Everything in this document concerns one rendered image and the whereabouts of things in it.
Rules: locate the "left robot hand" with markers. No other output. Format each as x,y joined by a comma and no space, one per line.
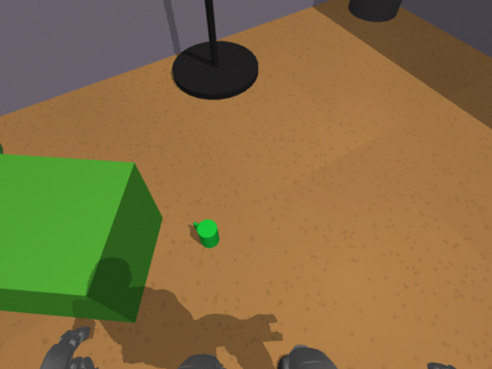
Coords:
60,355

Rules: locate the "coat stand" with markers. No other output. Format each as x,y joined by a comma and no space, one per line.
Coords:
215,70

